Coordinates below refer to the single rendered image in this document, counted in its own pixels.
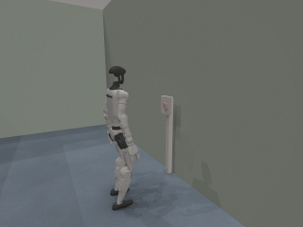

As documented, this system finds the left robot upper arm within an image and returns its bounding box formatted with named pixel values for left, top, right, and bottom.
left=103, top=88, right=109, bottom=114

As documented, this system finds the right robot hand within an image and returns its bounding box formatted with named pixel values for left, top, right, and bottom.
left=127, top=144, right=140, bottom=165

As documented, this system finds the left robot foot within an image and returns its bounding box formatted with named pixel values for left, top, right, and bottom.
left=110, top=188, right=130, bottom=196

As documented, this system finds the panel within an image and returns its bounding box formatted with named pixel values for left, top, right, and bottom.
left=161, top=96, right=173, bottom=174

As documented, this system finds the left robot thigh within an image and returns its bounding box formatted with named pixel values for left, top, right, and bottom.
left=109, top=133, right=126, bottom=168

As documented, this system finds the left robot hand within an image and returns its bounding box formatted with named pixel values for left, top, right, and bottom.
left=107, top=130, right=113, bottom=144

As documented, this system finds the robot right forearm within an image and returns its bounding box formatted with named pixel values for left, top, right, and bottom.
left=119, top=114, right=134, bottom=146

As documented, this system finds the right robot upper arm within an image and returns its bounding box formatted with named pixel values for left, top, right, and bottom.
left=117, top=90, right=129, bottom=122

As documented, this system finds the robot left forearm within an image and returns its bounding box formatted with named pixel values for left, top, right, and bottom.
left=103, top=113, right=113, bottom=131

